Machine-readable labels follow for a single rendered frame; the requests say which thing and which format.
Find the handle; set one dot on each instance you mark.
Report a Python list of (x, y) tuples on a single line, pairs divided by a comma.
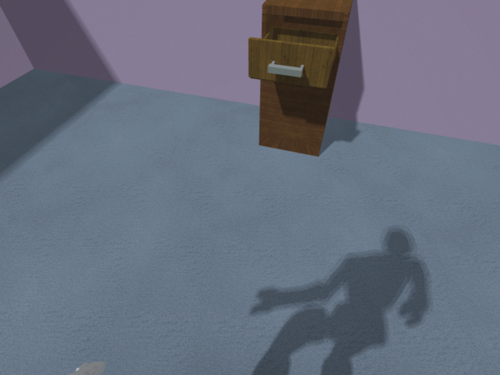
[(285, 70)]

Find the drawer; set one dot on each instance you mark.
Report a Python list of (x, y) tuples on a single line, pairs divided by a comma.
[(291, 47)]

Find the cabinet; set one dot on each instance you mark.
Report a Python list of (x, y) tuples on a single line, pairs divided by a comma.
[(293, 117)]

